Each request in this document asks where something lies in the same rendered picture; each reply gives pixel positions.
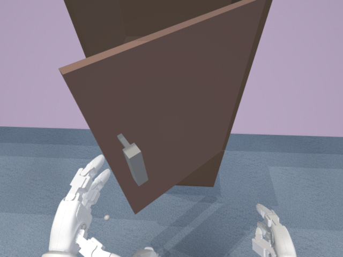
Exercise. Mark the cupboard door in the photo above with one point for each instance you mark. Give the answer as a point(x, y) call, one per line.
point(172, 93)

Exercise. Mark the handle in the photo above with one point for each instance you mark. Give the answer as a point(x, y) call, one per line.
point(135, 160)

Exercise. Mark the left robot hand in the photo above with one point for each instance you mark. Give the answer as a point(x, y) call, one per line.
point(75, 210)

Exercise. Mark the right robot hand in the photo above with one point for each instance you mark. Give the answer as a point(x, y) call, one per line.
point(277, 242)

